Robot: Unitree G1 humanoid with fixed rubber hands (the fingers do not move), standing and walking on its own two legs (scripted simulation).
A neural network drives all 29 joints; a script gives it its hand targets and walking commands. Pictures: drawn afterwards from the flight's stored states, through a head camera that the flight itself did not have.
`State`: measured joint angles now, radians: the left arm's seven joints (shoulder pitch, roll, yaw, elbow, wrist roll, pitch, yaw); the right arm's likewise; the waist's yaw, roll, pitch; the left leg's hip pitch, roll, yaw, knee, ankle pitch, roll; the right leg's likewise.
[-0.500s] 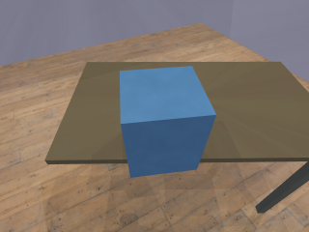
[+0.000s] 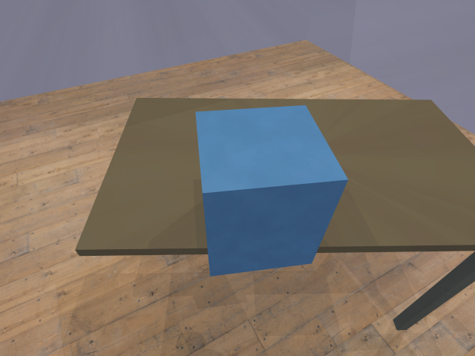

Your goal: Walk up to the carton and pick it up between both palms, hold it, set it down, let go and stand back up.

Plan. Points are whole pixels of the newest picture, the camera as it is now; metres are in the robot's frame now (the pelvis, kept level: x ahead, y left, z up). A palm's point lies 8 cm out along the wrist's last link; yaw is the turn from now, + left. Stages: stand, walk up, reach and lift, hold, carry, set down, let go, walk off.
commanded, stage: walk up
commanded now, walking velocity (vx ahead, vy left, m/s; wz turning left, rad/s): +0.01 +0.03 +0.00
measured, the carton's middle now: (257, 192) +0.43 -0.03 +0.05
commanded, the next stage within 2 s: none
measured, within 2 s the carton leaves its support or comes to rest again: neither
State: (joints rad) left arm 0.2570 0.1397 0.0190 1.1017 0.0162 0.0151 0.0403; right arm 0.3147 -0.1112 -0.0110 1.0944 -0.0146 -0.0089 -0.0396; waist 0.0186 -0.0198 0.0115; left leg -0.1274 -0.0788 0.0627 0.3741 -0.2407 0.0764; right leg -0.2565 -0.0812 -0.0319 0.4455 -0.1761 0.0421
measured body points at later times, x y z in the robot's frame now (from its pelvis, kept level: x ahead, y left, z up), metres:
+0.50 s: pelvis +0.00 +0.05 -0.02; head +0.02 +0.07 +0.43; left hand -0.01 +0.28 -0.18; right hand +0.03 -0.20 -0.16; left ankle -0.03 +0.16 -0.75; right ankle +0.04 -0.14 -0.74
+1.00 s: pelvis -0.01 +0.05 +0.00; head +0.01 +0.06 +0.45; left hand -0.02 +0.28 -0.16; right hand +0.00 -0.18 -0.15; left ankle -0.02 +0.17 -0.74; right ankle -0.02 -0.05 -0.73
